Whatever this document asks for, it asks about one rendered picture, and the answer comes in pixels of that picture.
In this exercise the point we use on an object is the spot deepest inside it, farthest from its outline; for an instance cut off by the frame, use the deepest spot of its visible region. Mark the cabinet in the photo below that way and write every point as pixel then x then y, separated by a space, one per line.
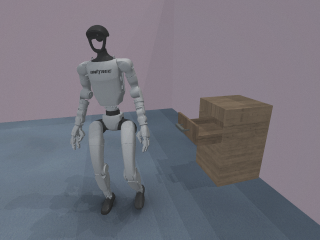
pixel 238 157

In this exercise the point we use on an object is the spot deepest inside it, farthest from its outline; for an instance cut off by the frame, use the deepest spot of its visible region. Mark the drawer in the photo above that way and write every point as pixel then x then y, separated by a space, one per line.
pixel 202 131

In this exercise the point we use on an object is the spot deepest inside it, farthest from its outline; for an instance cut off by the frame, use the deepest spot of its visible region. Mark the robot right shin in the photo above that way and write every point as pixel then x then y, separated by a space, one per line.
pixel 104 184

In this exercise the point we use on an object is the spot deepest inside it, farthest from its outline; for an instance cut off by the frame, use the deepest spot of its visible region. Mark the robot right hand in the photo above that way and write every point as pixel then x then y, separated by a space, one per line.
pixel 77 135

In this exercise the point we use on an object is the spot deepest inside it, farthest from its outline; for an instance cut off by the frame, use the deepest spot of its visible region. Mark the robot left forearm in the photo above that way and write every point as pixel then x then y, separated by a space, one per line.
pixel 140 109

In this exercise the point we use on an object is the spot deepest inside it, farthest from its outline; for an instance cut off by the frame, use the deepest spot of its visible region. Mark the handle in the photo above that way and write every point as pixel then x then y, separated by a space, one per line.
pixel 179 126

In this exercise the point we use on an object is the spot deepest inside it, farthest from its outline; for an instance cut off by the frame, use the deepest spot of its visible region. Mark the robot left hand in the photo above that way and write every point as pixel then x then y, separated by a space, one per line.
pixel 144 132

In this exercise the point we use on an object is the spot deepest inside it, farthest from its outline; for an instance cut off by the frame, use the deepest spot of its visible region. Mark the robot right forearm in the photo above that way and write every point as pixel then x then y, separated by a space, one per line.
pixel 81 112

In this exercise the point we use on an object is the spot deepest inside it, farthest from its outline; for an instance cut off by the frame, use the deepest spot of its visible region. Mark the right robot thigh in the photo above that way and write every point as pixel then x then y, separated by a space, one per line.
pixel 96 147

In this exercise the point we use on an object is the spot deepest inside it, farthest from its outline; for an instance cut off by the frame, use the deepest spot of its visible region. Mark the robot left upper arm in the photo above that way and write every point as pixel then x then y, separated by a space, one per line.
pixel 127 66

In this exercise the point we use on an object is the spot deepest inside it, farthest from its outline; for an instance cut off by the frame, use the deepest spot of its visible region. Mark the robot right upper arm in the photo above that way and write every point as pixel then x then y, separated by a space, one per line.
pixel 86 92

